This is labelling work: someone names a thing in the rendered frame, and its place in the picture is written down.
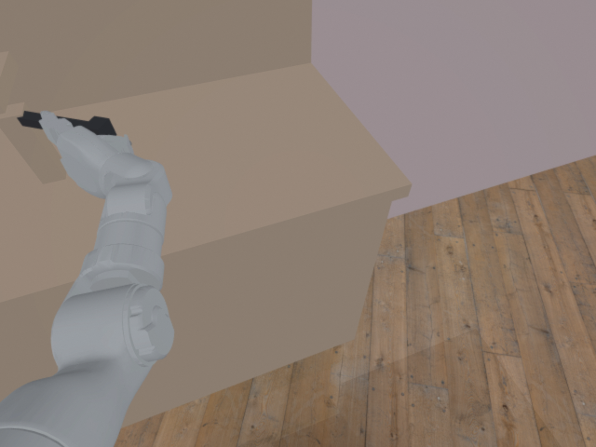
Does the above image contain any robot left hand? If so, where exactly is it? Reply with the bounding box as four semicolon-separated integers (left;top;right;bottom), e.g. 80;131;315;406
39;111;134;199

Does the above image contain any left robot forearm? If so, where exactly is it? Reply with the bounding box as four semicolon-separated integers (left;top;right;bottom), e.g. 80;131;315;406
51;153;172;365

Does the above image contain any robot left upper arm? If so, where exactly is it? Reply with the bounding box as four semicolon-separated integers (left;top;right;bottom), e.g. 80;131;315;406
0;283;174;447

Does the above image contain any tap lever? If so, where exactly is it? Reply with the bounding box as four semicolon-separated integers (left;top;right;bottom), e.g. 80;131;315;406
17;111;116;136

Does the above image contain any counter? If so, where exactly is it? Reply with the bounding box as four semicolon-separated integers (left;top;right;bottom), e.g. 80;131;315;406
0;0;412;428

